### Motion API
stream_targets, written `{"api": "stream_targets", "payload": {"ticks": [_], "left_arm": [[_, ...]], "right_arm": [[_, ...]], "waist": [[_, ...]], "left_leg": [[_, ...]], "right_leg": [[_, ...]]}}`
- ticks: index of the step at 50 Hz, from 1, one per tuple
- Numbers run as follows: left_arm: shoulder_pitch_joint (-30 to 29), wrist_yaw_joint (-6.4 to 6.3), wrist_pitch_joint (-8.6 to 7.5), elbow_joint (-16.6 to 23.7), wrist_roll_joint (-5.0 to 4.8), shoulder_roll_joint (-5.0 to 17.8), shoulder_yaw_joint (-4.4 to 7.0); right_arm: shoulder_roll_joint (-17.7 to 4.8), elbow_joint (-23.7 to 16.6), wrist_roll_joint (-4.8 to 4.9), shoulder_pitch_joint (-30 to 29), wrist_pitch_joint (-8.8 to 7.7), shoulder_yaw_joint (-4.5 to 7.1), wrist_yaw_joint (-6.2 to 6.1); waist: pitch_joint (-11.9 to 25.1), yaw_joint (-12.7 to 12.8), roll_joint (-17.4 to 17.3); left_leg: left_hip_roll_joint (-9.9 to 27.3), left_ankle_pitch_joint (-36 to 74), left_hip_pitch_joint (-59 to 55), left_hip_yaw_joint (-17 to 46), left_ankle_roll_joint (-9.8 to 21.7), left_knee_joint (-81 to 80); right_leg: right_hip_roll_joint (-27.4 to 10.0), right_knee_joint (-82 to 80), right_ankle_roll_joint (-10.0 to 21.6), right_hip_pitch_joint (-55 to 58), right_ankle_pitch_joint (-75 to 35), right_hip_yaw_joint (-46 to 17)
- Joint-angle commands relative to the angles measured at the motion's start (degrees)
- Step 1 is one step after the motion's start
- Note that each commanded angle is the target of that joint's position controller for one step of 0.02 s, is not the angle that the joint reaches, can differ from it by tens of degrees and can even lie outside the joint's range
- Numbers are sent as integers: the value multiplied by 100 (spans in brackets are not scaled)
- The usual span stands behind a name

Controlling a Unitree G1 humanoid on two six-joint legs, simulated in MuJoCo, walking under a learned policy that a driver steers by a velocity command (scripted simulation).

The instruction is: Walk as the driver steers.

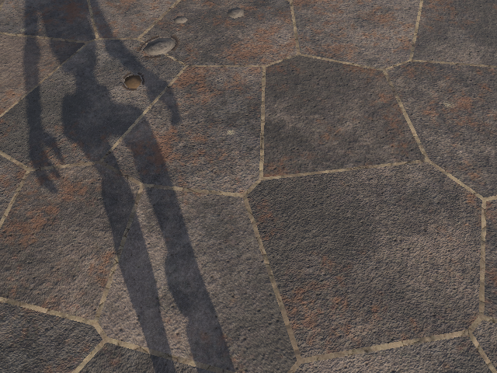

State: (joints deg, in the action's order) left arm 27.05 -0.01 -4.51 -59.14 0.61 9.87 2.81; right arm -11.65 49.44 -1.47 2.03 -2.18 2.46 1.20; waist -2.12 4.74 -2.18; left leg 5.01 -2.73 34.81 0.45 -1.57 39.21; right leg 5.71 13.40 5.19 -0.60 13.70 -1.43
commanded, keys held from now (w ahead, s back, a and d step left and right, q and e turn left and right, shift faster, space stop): w+e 0.50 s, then w+q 0.50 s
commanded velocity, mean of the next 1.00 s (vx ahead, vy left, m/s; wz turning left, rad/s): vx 0.50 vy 0.00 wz -0.21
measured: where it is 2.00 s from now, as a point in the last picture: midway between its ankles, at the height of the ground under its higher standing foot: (310, 200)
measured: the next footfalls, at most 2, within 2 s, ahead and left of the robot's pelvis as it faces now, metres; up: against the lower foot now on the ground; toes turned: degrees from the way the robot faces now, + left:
left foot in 0.12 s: +0.24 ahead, +0.13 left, +0.00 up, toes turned -4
right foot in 0.66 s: +0.44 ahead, -0.16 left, +0.00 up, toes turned -24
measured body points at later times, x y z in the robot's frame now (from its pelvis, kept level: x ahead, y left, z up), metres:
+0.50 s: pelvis +0.25 +0.03 +0.00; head +0.28 +0.03 +0.45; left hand +0.48 +0.22 -0.12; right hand +0.16 -0.22 -0.13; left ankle +0.20 +0.13 -0.74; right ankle +0.33 -0.14 -0.68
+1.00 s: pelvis +0.48 -0.09 +0.00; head +0.50 -0.11 +0.45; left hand +0.52 +0.16 -0.14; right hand +0.52 -0.36 -0.14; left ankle +0.62 +0.03 -0.68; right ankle +0.40 -0.14 -0.74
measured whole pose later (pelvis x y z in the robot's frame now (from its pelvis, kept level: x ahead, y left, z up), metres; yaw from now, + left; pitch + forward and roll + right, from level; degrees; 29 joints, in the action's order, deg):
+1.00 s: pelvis +0.48 -0.09 +0.00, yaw -11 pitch +0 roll -1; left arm 22.2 -0.7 -5.7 -55.4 1.0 12.1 2.9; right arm -13.6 51.2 -1.5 12.2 -0.1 4.1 2.5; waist -2.0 0.9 -2.3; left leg 5.9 -3.5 37.8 -1.3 2.6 53.8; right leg 1.9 13.6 3.6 0.5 14.5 13.9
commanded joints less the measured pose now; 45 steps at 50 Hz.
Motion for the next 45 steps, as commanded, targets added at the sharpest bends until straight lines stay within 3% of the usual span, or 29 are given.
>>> {"api": "stream_targets", "payload": {"ticks": [1, 4, 5, 6, 7, 8, 9, 10, 11, 12, 14, 18, 24, 26, 29, 31, 32, 33, 34, 35, 36, 37, 38, 40, 42, 45], "left_arm": [[266, -56, -22, 262, 41, 943, 196], [-84, -96, 3, 420, 68, 1133, 281], [-240, -79, -6, 480, 52, 1204, 310], [-318, -39, -26, 525, 13, 1135, 302], [-349, -16, -54, 772, -51, 810, 221], [302, -31, -20, 947, -235, 360, 150], [270, -66, 80, 787, -61, 855, 232], [-95, -15, 112, 799, 10, 872, 250], [-361, 39, 126, 849, 26, 732, 229], [-497, 86, 175, 892, 87, 705, 241], [-551, 180, 317, 957, 139, 649, 235], [-1226, 293, 435, 1264, 149, 630, 204], [-2422, 429, 410, 1729, 132, 530, 65], [-2768, 453, 392, 1870, 153, 508, 21], [-2885, 385, 352, 1896, 202, 532, 4], [-2533, 303, 285, 1774, 248, 637, 47], [-1855, 257, 214, 1538, 274, 722, 97], [-869, 191, 120, 1185, 358, 925, 181], [-13, 84, 66, 1066, 491, 1553, 328], [9, 22, 126, 1048, 269, 1897, 420], [-439, 3, 147, 1116, 127, 1689, 372], [-878, 12, 105, 1100, 101, 1277, 250], [-1156, 31, 58, 1086, 99, 917, 154], [-1354, -5, -29, 1033, 57, 654, 74], [-1181, -23, -148, 942, 33, 727, 89], [-905, -54, -224, 817, 24, 791, 117]], "right_arm": [[-390, -619, 46, -733, -119, 35, -11], [-588, -639, 76, -294, -222, 85, -39], [-686, -500, 72, 235, -269, 135, -77], [-877, -266, 7, 1058, -349, 221, -142], [-1350, -219, -151, 2031, -405, 332, -228], [-1848, -264, -216, 1979, -331, 435, -207], [-1330, -350, -130, 1559, -234, 355, -186], [-814, -447, -78, 1117, -226, 218, -172], [-620, -424, -64, 964, -252, 161, -158], [-555, -373, -55, 991, -280, 137, -178], [-538, -236, 2, 1181, -370, 126, -187], [-652, -97, 61, 1550, -483, 168, -163], [-765, 37, 34, 1862, -453, 188, -169], [-821, 141, 27, 2122, -432, 195, -184], [-888, 398, 17, 2494, -327, 184, -171], [-1036, 521, 41, 2514, -247, 189, -164], [-1069, 558, 70, 2473, -205, 179, -155], [-979, 518, 126, 2398, -182, 134, -145], [-489, 186, 243, 2424, -203, -4, -85], [-436, 131, 304, 2703, -184, 30, -84], [-854, 118, 202, 2125, -136, 173, -136], [-664, 85, 209, 1938, -162, 139, -109], [-549, 195, 187, 2015, -143, 136, -101], [-391, 365, 5, 2305, 23, 147, -36], [-331, 331, 1, 2214, 121, 181, 42], [-292, 128, 0, 1627, 177, 192, 101]], "waist": [[-192, -24, 679], [-55, -340, 765], [166, -578, 714], [641, -928, 365], [1545, -1245, -304], [1981, -836, -1686], [1489, -640, -857], [727, -560, -201], [355, -517, -6], [234, -470, -199], [207, -375, -425], [135, -390, -277], [-195, -594, -257], [-295, -716, -230], [-387, -735, -276], [-136, -496, -393], [249, -163, -325], [853, 241, -137], [1785, 458, 812], [2331, 226, 1490], [1554, 176, 565], [780, -50, 560], [346, -264, 476], [73, -537, 741], [25, -627, 659], [-176, -594, 636]], "left_leg": [[-231, -35, 144, -102, 16, -349], [-380, -509, -845, -42, 186, -897], [-527, -610, -1641, -124, 270, -1141], [-405, -469, -2804, -26, 420, -1455], [923, -1381, -4187, 1266, 695, -1592], [2180, -1766, -5162, 3700, 1225, -2311], [2037, -2405, -4536, 3820, 1265, -2429], [1748, -2330, -3760, 2902, 1139, -2506], [1463, -1630, -3206, 2070, 1028, -2656], [1252, -1119, -2945, 1519, 922, -2752], [1054, -238, -2749, 842, 849, -2845], [1076, 569, -2971, 114, 958, -2998], [937, 914, -3096, -820, 907, -3089], [1030, 1080, -3239, -929, 913, -3094], [1140, 1859, -3666, -929, 973, -2884], [1124, 3600, -3934, -922, 976, -2117], [1009, 3975, -3875, -970, 919, -1282], [776, 3148, -3142, -1057, 808, -134], [303, 514, -1397, -1123, 617, 1820], [-565, -2859, -164, -580, 494, 3383], [-265, -2428, 158, 155, 575, 3525], [-59, -2004, 131, 174, 603, 3237], [91, -1719, -99, 148, 604, 2846], [164, -1376, -521, 119, 532, 2577], [122, -1089, -404, 70, 498, 2583], [209, -498, 238, 30, 427, 2345]], "right_leg": [[-1535, 36, 788, 102, -2406, -1211], [-1571, 533, 548, -42, -2797, -1366], [-1453, 1029, 441, -230, -3172, -1328], [-1083, 2099, 308, -586, -3087, -1059], [-653, 3741, 183, -1440, -1619, -691], [148, 5138, 48, -3182, 1813, -158], [-348, 5778, 120, -3568, 1559, -346], [-587, 5769, 105, -3602, 987, -354], [-770, 5556, 48, -3468, 629, -324], [-888, 5393, -10, -3358, 486, -278], [-949, 5338, -111, -3239, 296, -180], [-1066, 5167, -221, -3863, -295, -86], [-1039, 3380, -253, -3785, -1286, 343], [-986, 2831, -148, -3563, -1179, 496], [-728, 2208, 73, -3174, -533, 665], [-444, 1879, 265, -2475, -37, 856], [-298, 1498, 372, -1634, -191, 895], [-487, 1245, 498, -126, -558, 673], [-2200, 1185, 884, 1799, -154, -1260], [-3342, 442, 1297, 2269, -643, -3265], [-3014, 418, 1055, 1499, -873, -2378], [-2719, 228, 831, 633, -1018, -1547], [-2421, -49, 519, -12, -1037, -991], [-2072, -345, 220, -662, -977, -308], [-2020, -502, 227, -703, -1348, 1], [-2018, -638, 261, -553, -1590, 448]]}}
